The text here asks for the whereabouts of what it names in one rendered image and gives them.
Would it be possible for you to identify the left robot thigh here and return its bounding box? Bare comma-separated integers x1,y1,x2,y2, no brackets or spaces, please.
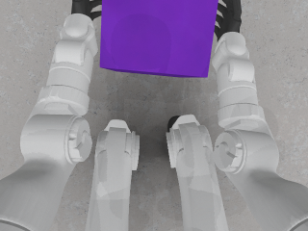
85,127,140,231

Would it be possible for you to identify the right robot upper arm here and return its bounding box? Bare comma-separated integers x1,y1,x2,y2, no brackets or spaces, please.
212,128,308,231

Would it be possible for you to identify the left robot upper arm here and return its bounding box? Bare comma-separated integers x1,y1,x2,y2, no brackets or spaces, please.
0,114,92,231

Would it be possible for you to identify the left robot hand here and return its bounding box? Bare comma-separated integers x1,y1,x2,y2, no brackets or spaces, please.
71,0,102,21

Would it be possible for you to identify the right robot forearm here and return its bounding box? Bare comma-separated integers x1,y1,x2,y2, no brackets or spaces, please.
212,32,279,154

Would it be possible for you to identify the right robot hand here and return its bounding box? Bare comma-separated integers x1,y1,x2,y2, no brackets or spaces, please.
214,0,242,42

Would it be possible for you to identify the robot right shin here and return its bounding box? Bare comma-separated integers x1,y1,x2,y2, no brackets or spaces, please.
171,115,214,154

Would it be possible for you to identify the carton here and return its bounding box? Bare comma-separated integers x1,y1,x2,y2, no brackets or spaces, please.
99,0,218,78

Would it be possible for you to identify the left robot forearm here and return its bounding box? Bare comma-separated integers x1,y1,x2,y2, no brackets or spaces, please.
20,13,98,155

